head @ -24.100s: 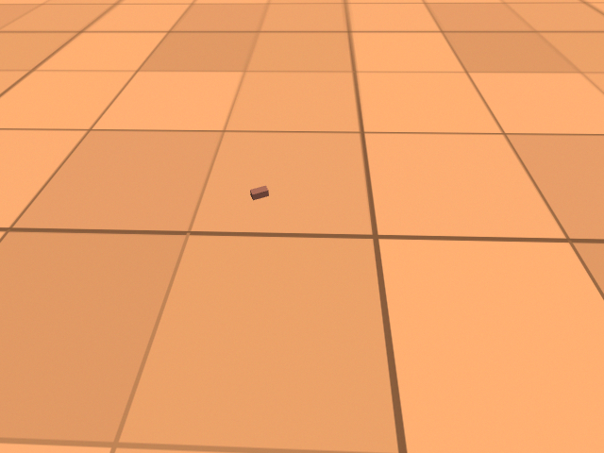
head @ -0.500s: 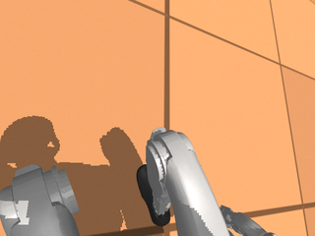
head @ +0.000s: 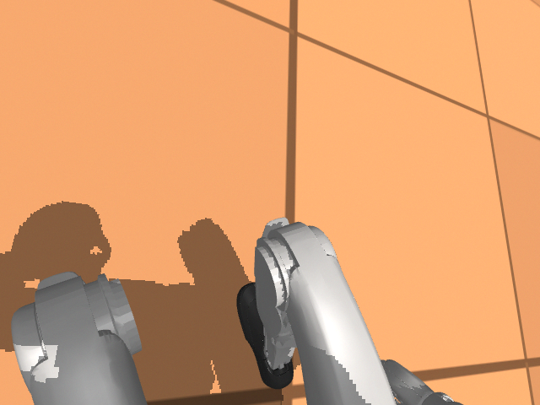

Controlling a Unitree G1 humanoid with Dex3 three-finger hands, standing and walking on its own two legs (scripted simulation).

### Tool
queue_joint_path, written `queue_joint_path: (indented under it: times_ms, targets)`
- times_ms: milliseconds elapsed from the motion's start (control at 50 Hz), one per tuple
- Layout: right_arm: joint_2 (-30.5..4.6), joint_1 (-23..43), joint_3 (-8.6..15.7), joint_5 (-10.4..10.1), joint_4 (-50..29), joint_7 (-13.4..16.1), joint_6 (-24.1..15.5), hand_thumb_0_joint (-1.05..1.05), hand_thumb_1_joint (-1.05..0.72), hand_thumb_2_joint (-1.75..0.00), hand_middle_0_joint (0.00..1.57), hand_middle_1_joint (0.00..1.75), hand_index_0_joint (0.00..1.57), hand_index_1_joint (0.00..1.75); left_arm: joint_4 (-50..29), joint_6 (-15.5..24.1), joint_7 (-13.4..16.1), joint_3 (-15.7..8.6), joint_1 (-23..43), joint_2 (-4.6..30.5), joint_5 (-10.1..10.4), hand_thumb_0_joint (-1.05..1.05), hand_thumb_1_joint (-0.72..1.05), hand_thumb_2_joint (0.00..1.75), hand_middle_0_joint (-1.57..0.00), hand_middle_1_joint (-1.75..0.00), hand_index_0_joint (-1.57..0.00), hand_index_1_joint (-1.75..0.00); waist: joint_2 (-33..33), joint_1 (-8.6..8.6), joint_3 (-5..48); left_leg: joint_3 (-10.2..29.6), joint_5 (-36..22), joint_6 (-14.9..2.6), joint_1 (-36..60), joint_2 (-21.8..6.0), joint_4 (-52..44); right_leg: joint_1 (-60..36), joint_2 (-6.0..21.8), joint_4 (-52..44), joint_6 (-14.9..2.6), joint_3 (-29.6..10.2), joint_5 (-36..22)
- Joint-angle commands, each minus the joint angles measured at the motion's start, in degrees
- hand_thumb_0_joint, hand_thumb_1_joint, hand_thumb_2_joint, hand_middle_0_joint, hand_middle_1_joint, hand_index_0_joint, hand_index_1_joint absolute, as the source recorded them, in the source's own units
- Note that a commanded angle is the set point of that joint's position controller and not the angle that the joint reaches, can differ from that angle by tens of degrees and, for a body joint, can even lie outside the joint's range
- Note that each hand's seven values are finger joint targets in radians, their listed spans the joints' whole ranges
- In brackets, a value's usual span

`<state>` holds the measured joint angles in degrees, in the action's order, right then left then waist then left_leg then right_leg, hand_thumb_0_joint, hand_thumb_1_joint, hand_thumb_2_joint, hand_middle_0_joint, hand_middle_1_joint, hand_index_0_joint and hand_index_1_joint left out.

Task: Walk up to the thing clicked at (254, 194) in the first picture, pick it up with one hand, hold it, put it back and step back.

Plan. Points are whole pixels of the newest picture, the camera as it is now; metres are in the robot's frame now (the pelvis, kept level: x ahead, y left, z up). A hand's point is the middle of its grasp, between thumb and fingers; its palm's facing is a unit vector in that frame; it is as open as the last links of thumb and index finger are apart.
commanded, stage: close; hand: left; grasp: from above
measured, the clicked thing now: out of the picture +0.42 +0.34 -0.28
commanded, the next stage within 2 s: settle in 0.36 s
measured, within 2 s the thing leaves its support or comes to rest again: leaves its support in 0.76 s
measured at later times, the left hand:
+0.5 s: hand out of the picture +0.42 +0.32 -0.24, palm faces -0.42 -0.21 -0.89, open 7.1 cm
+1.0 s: hand out of the picture +0.41 +0.36 -0.19, palm faces -0.35 -0.15 -0.93, open 7.0 cm
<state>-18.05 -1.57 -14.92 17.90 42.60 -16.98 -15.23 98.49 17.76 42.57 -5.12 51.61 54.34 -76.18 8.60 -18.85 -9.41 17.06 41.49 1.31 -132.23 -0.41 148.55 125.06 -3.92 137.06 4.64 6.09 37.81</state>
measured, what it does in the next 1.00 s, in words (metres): stands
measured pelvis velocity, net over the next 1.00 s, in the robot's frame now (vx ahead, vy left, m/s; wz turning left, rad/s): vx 0.01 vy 0.00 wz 0.03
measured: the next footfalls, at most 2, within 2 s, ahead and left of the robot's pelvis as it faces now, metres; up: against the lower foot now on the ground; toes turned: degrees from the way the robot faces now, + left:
none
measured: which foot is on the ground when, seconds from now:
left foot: down 0.00-1.00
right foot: down 0.00-1.00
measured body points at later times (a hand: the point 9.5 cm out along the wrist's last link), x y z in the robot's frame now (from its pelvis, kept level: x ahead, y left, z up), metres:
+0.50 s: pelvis +0.00 +0.00 +0.00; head +0.26 +0.13 +0.34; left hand +0.44 +0.33 -0.19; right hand +0.07 -0.26 -0.06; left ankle +0.07 +0.13 -0.26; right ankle +0.13 -0.14 -0.26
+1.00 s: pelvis +0.01 +0.00 +0.00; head +0.23 +0.13 +0.37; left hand +0.43 +0.36 -0.14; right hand +0.10 -0.26 -0.07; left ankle +0.07 +0.13 -0.26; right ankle +0.13 -0.14 -0.26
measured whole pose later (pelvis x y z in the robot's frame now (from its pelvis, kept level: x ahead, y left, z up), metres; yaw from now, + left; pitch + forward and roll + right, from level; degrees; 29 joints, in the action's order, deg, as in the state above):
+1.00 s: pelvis +0.01 +0.00 +0.00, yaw +2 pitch +29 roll -13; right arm -19.0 -6.3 -7.5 14.5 43.4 -17.6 -12.8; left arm 85.1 12.5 31.8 -7.3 49.1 48.6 -70.6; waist 3.0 -15.1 -1.1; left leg 14.3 41.2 1.3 -135.4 0.5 146.4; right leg 128.3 -1.9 137.2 3.8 4.3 39.4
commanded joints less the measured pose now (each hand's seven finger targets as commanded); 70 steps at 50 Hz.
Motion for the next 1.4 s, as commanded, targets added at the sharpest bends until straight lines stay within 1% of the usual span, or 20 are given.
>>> queue_joint_path:
  times_ms: [0, 120, 140, 320, 540, 600, 640, 720, 800, 860, 880, 920, 960, 1000, 1060, 1140, 1180, 1220, 1280, 1380]
  targets:
    - [-20.87, -8.73, 7.26, -0.82, 1.48, 0.12, -0.87, 0.00, -0.88, -0.90, 0.20, 0.30, 0.20, 0.30, -6.99, -2.88, 4.61, -0.78, 14.55, 10.85, 1.40, 0.00, 0.54, 0.18, -0.87, -0.29, -0.90, -0.26, -29.17, -3.40, 33.36, -7.00, -6.57, -0.53, 26.82, -1.95, -17.93, -13.09, -1.26, -11.30, -5.02, 9.47, -8.99]
    - [-21.38, -8.95, 7.14, -1.49, 0.49, -1.17, -2.16, 0.00, -0.88, -0.89, 0.20, 0.30, 0.20, 0.30, -4.09, -6.53, 3.91, -2.65, 15.84, 11.80, 3.64, 0.00, 0.62, 0.10, -0.93, -0.23, -0.97, -0.18, -30.03, -3.26, 34.54, -7.42, -12.10, -0.57, 26.30, -1.79, -16.83, -14.28, -0.92, -10.23, -4.96, 9.04, -14.22]
    - [-21.42, -9.90, 6.63, -1.13, 0.10, -1.45, -2.30, 0.00, -0.88, -0.89, 0.20, 0.30, 0.20, 0.30, -2.89, -6.79, 3.56, -4.96, 15.51, 14.34, 3.41, 0.00, 0.63, 0.06, -0.93, -0.22, -0.97, -0.17, -29.30, -3.48, 34.49, -7.66, -12.43, -0.79, 26.09, -1.74, -16.41, -14.90, -0.87, -10.11, -4.86, 9.34, -14.68]
    - [-22.13, -9.89, 6.63, -1.24, -0.75, -0.87, -1.63, 0.00, -0.88, -0.90, 0.20, 0.30, 0.20, 0.30, 1.34, -6.14, -2.15, -7.02, 10.61, 16.54, 4.13, 0.00, 0.75, 0.10, -1.03, -0.22, -1.07, -0.18, -27.85, -1.68, 33.84, -8.24, -9.86, -0.97, 24.04, -0.94, -18.05, -16.41, -0.78, -10.48, -5.20, 8.83, -11.07]
    - [-21.02, -11.04, 5.15, -0.62, -1.94, 0.61, 0.45, 0.00, -0.90, -0.90, 0.20, 0.30, 0.20, 0.30, -0.37, -2.42, -3.20, -4.78, 12.41, 15.67, 3.73, 0.00, 0.83, 0.16, -1.19, -0.17, -1.22, -0.15, -25.27, -2.76, 34.44, -8.65, -10.07, -1.71, 23.04, -1.06, -16.00, -16.97, -1.10, -10.89, -4.85, 8.51, -11.82]
    - [-21.27, -10.55, 5.76, -0.78, -1.68, 1.15, 0.76, 0.00, -0.90, -0.90, 0.20, 0.30, 0.20, 0.30, -2.46, -2.26, -3.45, -4.43, 13.35, 15.95, 3.69, 0.00, 0.85, 0.14, -1.21, -0.13, -1.23, -0.11, -27.59, -2.47, 34.74, -8.61, -8.95, -1.37, 23.62, -1.06, -16.66, -15.73, -1.00, -10.53, -5.10, 8.84, -10.71]
    - [-21.38, -11.97, 6.15, -0.74, -1.74, 1.16, 1.20, 0.00, -0.90, -0.90, 0.20, 0.30, 0.20, 0.30, -6.89, -2.25, -2.92, -7.24, 12.96, 18.10, 3.12, 0.00, 0.85, 0.17, -1.22, -0.14, -1.24, -0.12, -30.90, -0.53, 39.39, -8.58, -12.81, -1.08, 26.11, -0.90, -17.09, -17.31, -1.21, -9.83, -5.37, 8.91, -13.74]
    - [-20.35, -11.08, 6.77, -0.67, -2.05, 0.43, 0.99, 0.00, -0.90, -0.90, 0.20, 0.30, 0.20, 0.30, -9.09, -2.62, -2.88, -5.68, 13.81, 14.22, 2.81, 0.00, 0.92, 0.17, -1.26, -0.14, -1.28, -0.12, -33.17, -1.53, 39.42, -8.53, -13.80, -0.60, 28.09, -0.90, -17.27, -15.18, -0.98, -8.48, -5.59, 9.57, -14.75]
    - [-20.08, -12.36, 9.09, -1.43, -0.91, 0.29, 1.44, 0.00, -0.90, -0.90, 0.20, 0.30, 0.20, 0.30, -16.70, -3.03, -3.70, -9.45, 13.55, 16.39, 3.55, 0.00, 0.94, 0.24, -1.29, -0.16, -1.30, -0.15, -37.22, 1.42, 43.97, -9.19, -13.94, -0.15, 30.49, -0.61, -18.54, -14.45, -0.46, -8.47, -5.98, 8.70, -14.17]
    - [-19.09, -12.86, 11.01, -2.12, -0.24, -0.27, 1.49, 0.00, -0.90, -0.90, 0.20, 0.30, 0.20, 0.30, -16.90, -3.94, -6.12, -6.22, 13.65, 10.97, 3.73, 0.00, 0.94, 0.20, -1.29, -0.14, -1.30, -0.13, -34.87, -0.08, 41.41, -10.15, -12.02, -0.55, 27.56, -0.46, -18.03, -12.33, -0.41, -9.32, -5.89, 8.09, -12.98]
    - [-18.95, -12.55, 11.83, -2.94, -1.02, -0.04, 1.75, 0.00, -0.90, -0.90, 0.20, 0.30, 0.20, 0.30, -21.53, -4.17, -6.78, -6.35, 13.58, 10.21, 4.86, 0.00, 0.92, 0.21, -1.27, -0.14, -1.28, -0.13, -35.86, 2.00, 45.13, -10.27, -13.38, -0.59, 29.00, -0.30, -19.02, -13.00, -0.25, -10.29, -5.98, 7.66, -13.77]
    - [-17.38, -12.91, 12.61, -4.22, -0.17, -0.09, 2.26, 0.00, -0.90, -0.90, 0.20, 0.30, 0.20, 0.30, -23.65, -4.76, -8.70, -1.48, 13.85, 2.64, 6.82, 0.00, 0.92, 0.19, -1.28, -0.13, -1.29, -0.12, -37.73, 2.12, 46.94, -10.13, -12.49, -0.37, 30.96, -0.22, -21.03, -11.57, -0.01, -10.62, -6.41, 7.28, -12.93]
    - [-17.90, -13.78, 13.75, -4.89, 0.72, -0.21, 2.62, 0.00, -0.90, -0.90, 0.20, 0.30, 0.20, 0.30, -20.33, -5.69, -10.50, -0.81, 11.84, 1.92, 6.75, 0.00, 0.90, 0.16, -1.25, -0.13, -1.27, -0.12, -32.95, 2.18, 42.96, -9.97, -10.21, -0.76, 28.10, -0.17, -21.70, -8.99, 0.20, -11.66, -6.15, 7.38, -11.10]
    - [-18.82, -15.90, 15.54, -6.25, 1.21, 0.45, 3.89, 0.00, -0.90, -0.90, 0.20, 0.30, 0.20, 0.30, -21.45, -6.71, -11.87, -3.92, 9.93, 5.08, 7.01, 0.00, 0.85, 0.18, -1.22, -0.14, -1.23, -0.13, -33.33, 3.76, 46.78, -10.06, -12.96, -0.72, 29.66, 0.05, -22.51, -10.17, 0.57, -11.45, -6.34, 6.54, -12.93]
    - [-16.26, -14.77, 15.11, -7.58, -0.87, 0.47, 5.12, 0.00, -0.91, -0.90, 0.20, 0.30, 0.20, 0.30, -27.43, -6.81, -14.83, 1.82, 16.05, -2.46, 7.61, 0.00, 0.85, 0.19, -1.23, -0.15, -1.24, -0.14, -30.19, 3.29, 46.93, -10.84, -11.81, -1.39, 27.99, 0.41, -23.12, -10.68, 0.68, -13.37, -6.51, 5.74, -12.30]
    - [-16.46, -16.17, 15.78, -8.67, -0.65, 1.69, 6.50, 0.00, -0.91, -0.90, 0.20, 0.30, 0.20, 0.30, -25.39, -6.52, -16.75, -2.41, 15.26, 3.25, 6.86, 0.00, 0.80, 0.16, -1.19, -0.15, -1.20, -0.14, -26.10, 3.96, 45.99, -11.75, -11.86, -2.07, 26.22, 0.95, -22.86, -13.20, 1.04, -14.41, -6.22, 4.27, -12.17]
    - [-15.66, -16.44, 15.77, -8.89, -1.12, 2.11, 7.18, 0.00, -0.91, -0.91, 0.20, 0.30, 0.20, 0.30, -24.25, -6.21, -17.50, -2.63, 15.41, 2.77, 6.53, 0.00, 0.79, 0.19, -1.20, -0.14, -1.20, -0.14, -23.68, 3.64, 45.43, -12.22, -10.64, -2.45, 25.09, 1.20, -23.05, -13.74, 0.98, -15.70, -6.23, 3.85, -10.70]
    - [-14.34, -15.24, 15.19, -9.05, -1.83, 2.67, 7.60, 0.00, -0.91, -0.91, 0.20, 0.30, 0.20, 0.30, -23.85, -5.53, -18.73, 0.56, 16.02, -1.51, 6.57, 0.00, 0.77, 0.18, -1.18, -0.15, -1.19, -0.15, -23.61, 3.82, 44.90, -12.62, -7.91, -2.48, 24.33, 1.63, -23.79, -12.78, 1.25, -16.43, -6.36, 3.55, -7.87]
    - [-14.50, -14.84, 15.42, -9.37, -2.44, 3.85, 8.29, 0.00, -0.91, -0.91, 0.20, 0.30, 0.20, 0.30, -25.23, -4.74, -19.11, -2.54, 15.70, 4.42, 5.94, 0.00, 0.72, 0.14, -1.15, -0.12, -1.16, -0.12, -23.95, 5.61, 46.39, -12.87, -5.45, -2.51, 24.96, 1.84, -24.75, -13.13, 1.22, -16.97, -6.53, 3.03, -4.36]
    - [-13.66, -16.08, 15.73, -9.88, -2.18, 4.89, 9.46, 0.00, -0.91, -0.90, 0.20, 0.30, 0.20, 0.30, -27.38, -4.08, -19.65, -2.41, 16.45, 3.90, 5.34, 0.00, 0.76, 0.21, -1.18, -0.14, -1.18, -0.14, -25.37, 5.95, 50.31, -14.11, -9.26, -2.41, 27.95, 1.88, -25.14, -14.90, 1.40, -17.18, -6.70, 2.59, -8.34]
